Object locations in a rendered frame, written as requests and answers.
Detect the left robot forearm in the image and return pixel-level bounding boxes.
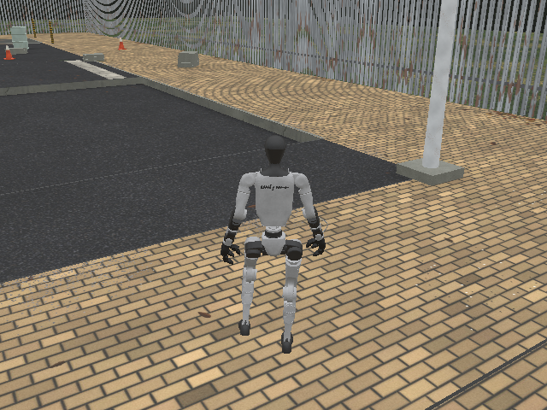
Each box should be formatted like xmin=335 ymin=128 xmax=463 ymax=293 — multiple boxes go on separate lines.
xmin=223 ymin=207 xmax=241 ymax=246

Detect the right robot forearm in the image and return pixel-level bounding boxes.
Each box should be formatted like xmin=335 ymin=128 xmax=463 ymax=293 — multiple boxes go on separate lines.
xmin=307 ymin=206 xmax=324 ymax=241

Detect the robot right upper arm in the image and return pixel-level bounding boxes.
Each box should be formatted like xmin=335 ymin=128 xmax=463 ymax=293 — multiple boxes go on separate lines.
xmin=292 ymin=173 xmax=316 ymax=219

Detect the robot right hand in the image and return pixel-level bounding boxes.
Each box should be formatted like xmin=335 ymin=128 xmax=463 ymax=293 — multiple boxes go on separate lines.
xmin=306 ymin=238 xmax=326 ymax=256

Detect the robot left hand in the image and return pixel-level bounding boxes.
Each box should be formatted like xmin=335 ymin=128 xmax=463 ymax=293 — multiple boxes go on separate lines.
xmin=221 ymin=243 xmax=240 ymax=265

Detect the left robot foot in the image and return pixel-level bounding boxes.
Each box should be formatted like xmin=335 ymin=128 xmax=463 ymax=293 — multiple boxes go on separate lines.
xmin=238 ymin=319 xmax=250 ymax=336

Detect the robot right thigh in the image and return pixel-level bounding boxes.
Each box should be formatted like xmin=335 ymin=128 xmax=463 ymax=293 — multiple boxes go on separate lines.
xmin=282 ymin=239 xmax=303 ymax=302

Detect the robot left upper arm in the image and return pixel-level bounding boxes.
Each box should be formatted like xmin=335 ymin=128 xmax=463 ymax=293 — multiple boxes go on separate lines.
xmin=233 ymin=172 xmax=257 ymax=220

